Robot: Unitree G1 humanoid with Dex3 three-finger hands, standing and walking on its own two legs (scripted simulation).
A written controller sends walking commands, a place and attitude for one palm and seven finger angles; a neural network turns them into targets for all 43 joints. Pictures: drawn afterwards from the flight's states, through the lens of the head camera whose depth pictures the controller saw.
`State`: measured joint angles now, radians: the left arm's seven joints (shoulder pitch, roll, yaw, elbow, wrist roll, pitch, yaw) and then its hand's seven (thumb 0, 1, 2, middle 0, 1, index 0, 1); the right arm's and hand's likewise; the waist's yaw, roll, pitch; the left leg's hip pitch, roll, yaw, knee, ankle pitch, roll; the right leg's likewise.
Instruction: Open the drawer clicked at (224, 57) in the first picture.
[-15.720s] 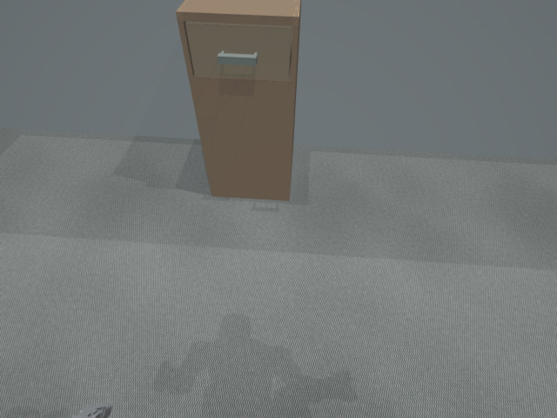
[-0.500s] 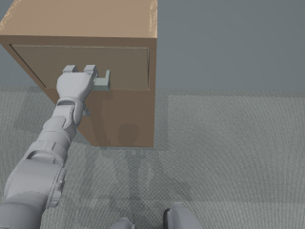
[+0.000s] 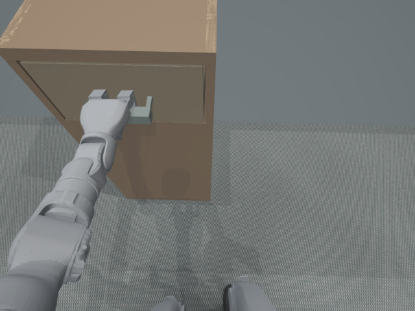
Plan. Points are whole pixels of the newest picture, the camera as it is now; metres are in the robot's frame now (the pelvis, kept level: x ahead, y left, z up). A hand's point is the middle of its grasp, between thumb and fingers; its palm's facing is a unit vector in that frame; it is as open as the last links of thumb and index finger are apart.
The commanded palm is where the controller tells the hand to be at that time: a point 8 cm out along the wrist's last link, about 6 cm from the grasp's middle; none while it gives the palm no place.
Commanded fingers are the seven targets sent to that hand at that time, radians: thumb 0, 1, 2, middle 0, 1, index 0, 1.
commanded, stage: pull the drawer open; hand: left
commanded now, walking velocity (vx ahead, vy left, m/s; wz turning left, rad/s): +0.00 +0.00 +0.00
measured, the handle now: (122, 107) +0.53 +0.16 +0.02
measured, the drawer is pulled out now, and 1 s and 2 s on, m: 0.00 0.10 0.22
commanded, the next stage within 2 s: none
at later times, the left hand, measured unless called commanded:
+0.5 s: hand (112, 146) +0.45 +0.17 +0.00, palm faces -0.03 -0.05 -1.00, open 5.9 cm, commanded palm +0.40 +0.18 +0.05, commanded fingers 0.00 0.90 0.90 -0.40 -1.35 -0.40 -1.35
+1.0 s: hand (106, 174) +0.39 +0.18 +0.00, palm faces -0.03 -0.07 -1.00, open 5.8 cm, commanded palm +0.34 +0.19 +0.05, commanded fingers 0.00 0.90 0.90 -0.40 -1.35 -0.40 -1.35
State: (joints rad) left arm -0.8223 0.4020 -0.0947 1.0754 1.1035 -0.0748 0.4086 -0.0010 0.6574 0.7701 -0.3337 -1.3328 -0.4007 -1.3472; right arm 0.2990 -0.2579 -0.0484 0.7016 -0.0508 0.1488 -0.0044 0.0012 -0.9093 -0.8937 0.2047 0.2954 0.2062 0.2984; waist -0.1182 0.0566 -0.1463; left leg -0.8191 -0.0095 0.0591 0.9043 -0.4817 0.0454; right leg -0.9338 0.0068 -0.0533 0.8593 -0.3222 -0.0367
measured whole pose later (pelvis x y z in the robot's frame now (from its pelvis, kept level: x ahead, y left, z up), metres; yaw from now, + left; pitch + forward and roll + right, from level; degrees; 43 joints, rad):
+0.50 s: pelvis +0.02 +0.00 +0.01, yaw -2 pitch +21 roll +0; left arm -0.54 0.35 -0.07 0.81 1.11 -0.08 0.44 0.01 0.68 0.77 -0.28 -1.35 -0.39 -1.35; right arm 0.26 -0.26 -0.06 0.67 -0.04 0.20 0.01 0.00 -0.91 -0.89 0.20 0.30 0.21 0.30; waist -0.06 0.05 -0.15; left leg -0.69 0.00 0.08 0.81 -0.47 0.04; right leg -0.83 0.02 -0.03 0.79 -0.32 -0.03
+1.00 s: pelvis +0.03 +0.00 +0.02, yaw -1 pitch +17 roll +0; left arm -0.24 0.31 -0.11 0.53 1.12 -0.05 0.43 0.02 0.67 0.77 -0.27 -1.35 -0.41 -1.35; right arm 0.18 -0.24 -0.05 0.61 -0.03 0.18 0.00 0.00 -0.91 -0.89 0.20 0.30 0.21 0.30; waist -0.02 0.05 -0.13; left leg -0.58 -0.01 0.07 0.76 -0.47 0.04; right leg -0.72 0.02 -0.03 0.76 -0.33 -0.04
